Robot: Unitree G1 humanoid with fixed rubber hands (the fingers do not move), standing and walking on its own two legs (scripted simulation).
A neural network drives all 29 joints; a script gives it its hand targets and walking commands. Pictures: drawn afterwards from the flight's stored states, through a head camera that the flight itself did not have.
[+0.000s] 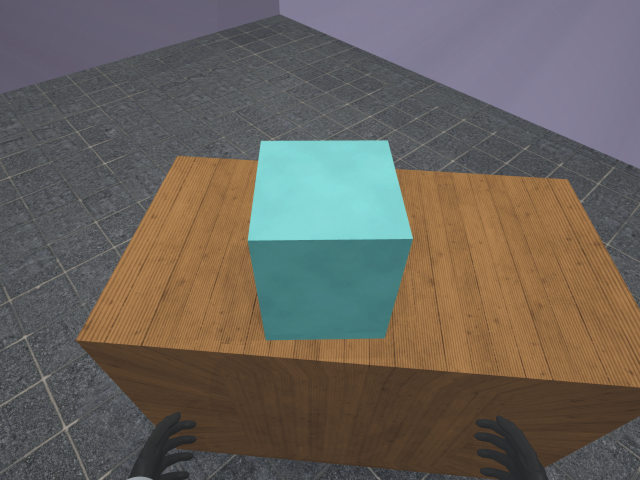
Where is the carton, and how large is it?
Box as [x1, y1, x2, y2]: [248, 140, 412, 339]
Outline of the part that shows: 387,140 261,141 248,234 248,244 266,339 384,337 412,240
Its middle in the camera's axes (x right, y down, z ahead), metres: +0.01 +0.01 +0.63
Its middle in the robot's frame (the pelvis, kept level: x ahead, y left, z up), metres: +0.47 +0.03 +0.00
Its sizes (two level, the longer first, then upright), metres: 0.210 0.200 0.250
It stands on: a pedestal, 0.66 m high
